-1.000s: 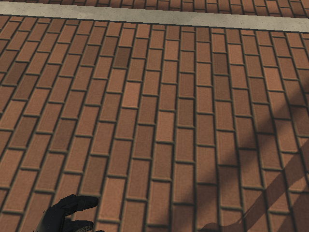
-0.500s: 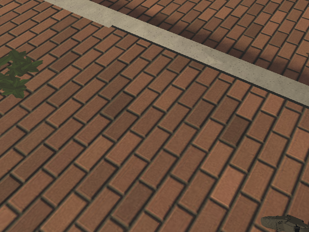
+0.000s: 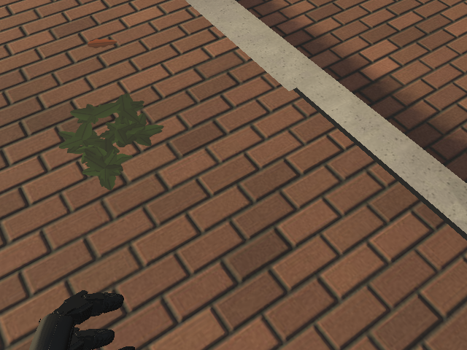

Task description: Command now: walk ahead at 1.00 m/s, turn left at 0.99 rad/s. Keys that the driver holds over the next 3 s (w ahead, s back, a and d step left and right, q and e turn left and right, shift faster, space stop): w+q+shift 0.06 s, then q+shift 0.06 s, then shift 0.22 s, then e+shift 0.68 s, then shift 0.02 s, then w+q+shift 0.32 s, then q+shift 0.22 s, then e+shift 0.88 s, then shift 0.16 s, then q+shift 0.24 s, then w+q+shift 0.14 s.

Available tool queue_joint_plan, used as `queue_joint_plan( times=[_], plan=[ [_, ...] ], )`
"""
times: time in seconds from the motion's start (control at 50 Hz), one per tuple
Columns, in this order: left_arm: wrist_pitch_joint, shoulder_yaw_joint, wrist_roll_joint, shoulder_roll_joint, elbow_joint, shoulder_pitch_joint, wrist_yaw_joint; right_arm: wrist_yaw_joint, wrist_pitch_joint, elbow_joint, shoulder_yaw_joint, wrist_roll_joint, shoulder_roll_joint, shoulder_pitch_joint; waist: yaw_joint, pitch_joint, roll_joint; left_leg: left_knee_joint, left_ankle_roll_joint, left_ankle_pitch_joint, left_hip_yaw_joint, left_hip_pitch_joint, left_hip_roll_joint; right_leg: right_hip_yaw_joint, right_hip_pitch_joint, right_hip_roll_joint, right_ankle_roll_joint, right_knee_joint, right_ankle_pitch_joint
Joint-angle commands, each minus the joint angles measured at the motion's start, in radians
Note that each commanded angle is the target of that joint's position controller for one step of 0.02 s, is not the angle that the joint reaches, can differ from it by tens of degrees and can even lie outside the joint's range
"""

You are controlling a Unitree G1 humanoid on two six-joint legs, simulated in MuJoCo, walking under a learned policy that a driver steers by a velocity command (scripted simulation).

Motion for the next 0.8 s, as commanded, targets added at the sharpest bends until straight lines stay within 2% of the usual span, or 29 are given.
queue_joint_plan(
  times=[0.02, 0.04, 0.06, 0.08, 0.1, 0.14, 0.16, 0.18, 0.2, 0.22, 0.24, 0.26, 0.3, 0.32, 0.34, 0.36, 0.38, 0.4, 0.42, 0.44, 0.46, 0.48, 0.5, 0.52, 0.6, 0.66, 0.7, 0.74, 0.8],
  plan=[
    [0.011, 0.091, 0.003, 0.172, 0.012, 0.26, 0.007, -0.002, -0.007, -0.146, 0.026, -0.018, -0.058, -0.107, 0.173, -0.242, -0.197, 0.44, -0.015, 0.159, 0.115, -0.691, 0.14, 0.688, 0.744, -0.386, -0.169, -0.356, -0.71],
    [0.014, 0.08, 0.002, 0.128, 0.034, 0.248, 0.003, 0.012, 0.003, -0.146, 0.025, -0.032, -0.061, -0.146, 0.165, -0.152, -0.085, 0.4, -0.025, 0.201, 0.136, -0.673, 0.175, 0.522, 0.626, -0.345, -0.163, -0.35, -0.52],
    [0.013, 0.076, 0.003, 0.115, 0.066, 0.277, 0.003, 0.028, 0.013, -0.157, 0.026, -0.043, -0.044, -0.191, 0.163, -0.102, -0.054, 0.38, -0.028, 0.203, 0.143, -0.662, 0.203, 0.393, 0.552, -0.303, -0.145, -0.363, -0.377],
    [0.004, 0.068, 0.0, 0.099, 0.098, 0.298, 0.004, 0.04, 0.028, -0.176, 0.032, -0.046, -0.017, -0.199, 0.141, -0.052, -0.08, 0.367, -0.042, 0.196, 0.147, -0.66, 0.223, 0.296, 0.491, -0.295, -0.148, -0.369, -0.206],
    [-0.007, 0.062, -0.011, 0.076, 0.126, 0.316, -0.005, 0.044, 0.043, -0.193, 0.039, -0.045, 0.006, -0.224, 0.126, -0.016, -0.082, 0.358, -0.052, 0.175, 0.158, -0.669, 0.24, 0.213, 0.459, -0.293, -0.143, -0.369, 0.022],
    [-0.03, 0.058, -0.038, 0.072, 0.157, 0.334, -0.022, 0.044, 0.056, -0.238, 0.048, -0.054, 0.025, -0.266, 0.103, -0.002, -0.094, 0.292, -0.065, 0.182, 0.184, -0.683, 0.239, 0.067, 0.436, -0.284, -0.138, -0.351, 0.479],
    [-0.038, 0.06, -0.042, 0.088, 0.163, 0.316, -0.026, 0.047, 0.054, -0.264, 0.053, -0.056, 0.031, -0.287, 0.084, 0.001, -0.116, 0.212, -0.07, 0.223, 0.19, -0.66, 0.229, 0.006, 0.403, -0.268, -0.136, -0.364, 0.581],
    [-0.043, 0.062, -0.043, 0.106, 0.162, 0.278, -0.027, 0.053, 0.051, -0.281, 0.059, -0.052, 0.034, -0.3, 0.063, 0.003, -0.139, 0.099, -0.073, 0.283, 0.2, -0.615, 0.221, -0.053, 0.367, -0.244, -0.133, -0.382, 0.604],
    [-0.04, 0.09, -0.078, 0.171, 0.098, 0.102, -0.001, 0.038, 0.034, -0.256, 0.05, 0.062, 0.026, -0.255, 0.036, 0.02, -0.187, -0.006, -0.095, 0.341, 0.202, -0.586, 0.23, -0.108, 0.343, -0.188, -0.133, -0.39, 0.536],
    [-0.042, 0.093, -0.085, 0.188, 0.086, 0.088, 0.013, 0.043, 0.021, -0.255, 0.056, 0.052, 0.015, -0.292, 0.049, 0.006, -0.143, -0.139, -0.101, 0.44, 0.229, -0.486, 0.221, -0.149, 0.298, -0.171, -0.124, -0.394, 0.528],
    [-0.044, 0.098, -0.083, 0.206, 0.099, 0.134, 0.023, 0.052, 0.011, -0.259, 0.053, 0.027, 0.014, -0.327, 0.066, -0.015, -0.104, -0.236, -0.102, 0.527, 0.262, -0.396, 0.191, -0.171, 0.292, -0.162, -0.117, -0.382, 0.536],
    [-0.046, 0.106, -0.085, 0.232, 0.114, 0.188, 0.027, 0.06, 0.006, -0.264, 0.049, 0.009, 0.01, -0.346, 0.077, -0.042, -0.091, -0.285, -0.096, 0.572, 0.281, -0.328, 0.159, -0.172, 0.321, -0.172, -0.116, -0.36, 0.585],
    [-0.041, 0.119, -0.1, 0.274, 0.122, 0.22, 0.03, 0.069, 0.003, -0.261, 0.03, -0.009, -0.026, -0.305, 0.048, -0.083, -0.116, -0.338, -0.057, 0.533, 0.292, -0.24, 0.11, -0.17, 0.397, -0.193, -0.114, -0.254, 0.747],
    [-0.031, 0.121, -0.103, 0.279, 0.121, 0.223, 0.031, 0.068, 0.003, -0.24, 0.013, -0.012, -0.057, -0.23, 0.009, -0.12, -0.117, -0.37, -0.029, 0.523, 0.291, -0.163, 0.093, -0.17, 0.424, -0.193, -0.108, -0.138, 0.8],
    [-0.022, 0.114, -0.105, 0.26, 0.118, 0.217, 0.031, 0.059, 0.004, -0.211, -0.007, -0.013, -0.087, -0.127, -0.049, -0.164, -0.097, -0.451, 0.006, 0.613, 0.279, -0.023, 0.089, -0.183, 0.395, -0.172, -0.087, 0.032, 0.768],
    [-0.019, 0.095, -0.091, 0.21, 0.119, 0.264, 0.027, 0.039, 0.007, -0.197, -0.018, -0.021, -0.127, -0.084, -0.063, -0.189, 0.014, -0.499, 0.049, 0.899, 0.168, 0.15, 0.178, -0.182, 0.247, -0.099, -0.046, 0.324, 0.351],
    [-0.018, 0.051, -0.036, 0.081, 0.125, 0.458, 0.003, 0.015, 0.008, -0.23, 0.002, -0.055, -0.176, -0.16, 0.094, -0.343, 0.283, -0.315, 0.212, 1.606, -0.16, 0.43, 0.49, -0.118, -0.031, 0.016, 0.003, 0.753, -0.634],
    [-0.018, 0.048, -0.087, 0.162, 0.177, 0.524, -0.015, 0.021, 0.007, -0.251, 0.023, -0.066, -0.1, -0.114, 0.021, -0.623, 0.177, -0.376, 0.331, 1.472, -0.352, 0.477, 0.631, 0.177, -0.034, 0.047, -0.014, 0.877, -0.63],
    [-0.002, 0.068, -0.114, 0.22, 0.163, 0.412, -0.016, 0.029, 0.011, -0.245, 0.027, -0.05, -0.075, -0.151, 0.015, -0.519, 0.043, -0.443, 0.281, 1.225, -0.236, 0.328, 0.562, 0.169, -0.041, 0.001, -0.007, 0.831, -0.556],
    [0.013, 0.069, -0.106, 0.207, 0.133, 0.322, -0.006, 0.034, 0.004, -0.224, 0.034, -0.014, -0.051, -0.224, 0.053, -0.346, -0.015, -0.497, 0.219, 1.029, -0.143, 0.165, 0.507, 0.121, -0.09, -0.042, 0.004, 0.715, -0.48],
    [0.033, 0.067, -0.091, 0.182, 0.144, 0.291, 0.011, 0.032, -0.002, -0.213, 0.047, -0.013, -0.014, -0.268, 0.085, -0.26, -0.04, -0.538, 0.181, 0.921, -0.098, 0.024, 0.474, 0.104, -0.064, -0.076, 0.02, 0.659, -0.431],
    [0.056, 0.073, -0.087, 0.182, 0.155, 0.326, 0.017, 0.03, -0.004, -0.202, 0.051, -0.028, 0.003, -0.309, 0.131, -0.211, -0.009, -0.581, 0.164, 0.879, -0.04, -0.116, 0.45, 0.101, 0.017, -0.095, 0.032, 0.623, -0.401],
    [0.076, 0.08, -0.085, 0.185, 0.161, 0.355, 0.02, 0.026, -0.003, -0.194, 0.042, -0.043, -0.015, -0.33, 0.156, -0.189, 0.034, -0.627, 0.161, 0.851, 0.006, -0.225, 0.439, 0.073, 0.083, -0.088, 0.045, 0.638, -0.372],
    [0.087, 0.086, -0.083, 0.176, 0.155, 0.367, 0.024, 0.017, -0.003, -0.19, 0.032, -0.048, -0.036, -0.342, 0.166, -0.182, 0.061, -0.654, 0.17, 0.846, 0.046, -0.26, 0.442, 0.049, 0.083, -0.079, 0.056, 0.659, -0.356],
    [0.111, 0.092, -0.078, 0.131, 0.112, 0.295, 0.034, -0.032, 0.01, -0.172, 0.025, -0.04, -0.025, -0.351, 0.151, -0.171, 0.047, -0.702, 0.155, 0.647, 0.152, -0.22, 0.461, 0.04, -0.04, -0.109, 0.07, 0.606, -0.237],
    [0.119, 0.09, -0.076, 0.108, 0.074, 0.223, 0.022, -0.058, 0.03, -0.162, 0.02, -0.037, -0.022, -0.355, 0.129, -0.157, 0.067, -0.717, 0.132, 0.495, 0.227, -0.177, 0.455, 0.013, -0.061, -0.123, 0.066, 0.48, -0.151],
    [0.121, 0.087, -0.074, 0.098, 0.053, 0.188, 0.009, -0.065, 0.042, -0.158, 0.012, -0.034, -0.036, -0.354, 0.115, -0.154, 0.078, -0.711, 0.118, 0.478, 0.27, -0.153, 0.468, -0.014, -0.033, -0.12, 0.055, 0.385, -0.127],
    [0.122, 0.089, -0.073, 0.1, 0.039, 0.172, -0.008, -0.063, 0.053, -0.153, 0.003, -0.029, -0.051, -0.347, 0.107, -0.153, 0.088, -0.689, 0.099, 0.488, 0.305, -0.121, 0.487, -0.048, 0.008, -0.107, 0.036, 0.29, -0.134],
    [0.127, 0.099, -0.074, 0.114, 0.017, 0.167, -0.031, -0.051, 0.061, -0.138, -0.014, -0.006, -0.074, -0.332, 0.108, -0.146, 0.11, -0.625, 0.06, 0.541, 0.328, -0.054, 0.524, -0.097, 0.064, -0.081, -0.012, 0.148, -0.185]
  ],
)
Next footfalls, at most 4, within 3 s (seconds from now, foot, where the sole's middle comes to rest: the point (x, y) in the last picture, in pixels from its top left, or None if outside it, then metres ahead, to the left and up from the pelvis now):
0.36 left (180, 349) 0.46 0.12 -0.75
0.86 right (277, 336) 0.47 -0.14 -0.75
1.42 left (195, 283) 0.64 0.07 -0.75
1.84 right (222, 190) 0.97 -0.04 -0.75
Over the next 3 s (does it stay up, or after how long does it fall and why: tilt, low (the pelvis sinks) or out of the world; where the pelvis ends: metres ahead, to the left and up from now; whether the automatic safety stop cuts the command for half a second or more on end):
stays up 0.90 0.06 0.04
